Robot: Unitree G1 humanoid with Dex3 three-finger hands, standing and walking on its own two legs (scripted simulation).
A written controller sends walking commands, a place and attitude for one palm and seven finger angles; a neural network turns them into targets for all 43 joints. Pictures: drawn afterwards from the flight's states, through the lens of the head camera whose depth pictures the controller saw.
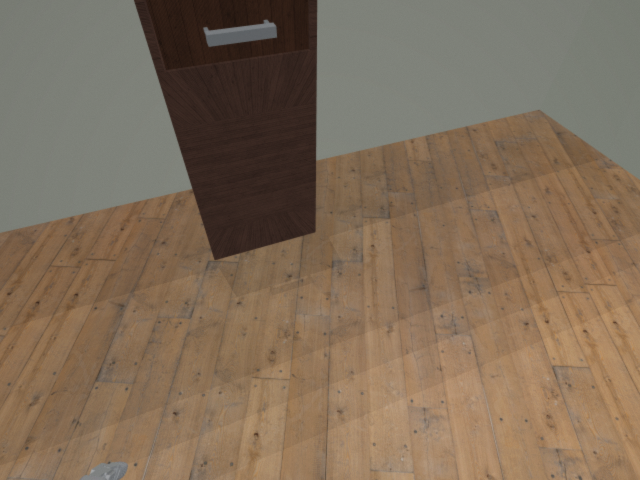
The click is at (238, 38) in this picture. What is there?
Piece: drawer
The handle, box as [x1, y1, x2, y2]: [203, 20, 276, 46]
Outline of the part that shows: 276,37 275,25 267,20 264,20 263,24 209,31 206,27 203,27 206,40 209,46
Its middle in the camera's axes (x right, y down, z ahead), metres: -0.20 -0.51 +0.95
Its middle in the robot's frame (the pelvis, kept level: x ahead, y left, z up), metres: +1.06 +0.26 +0.10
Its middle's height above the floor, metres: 0.86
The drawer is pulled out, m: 0.00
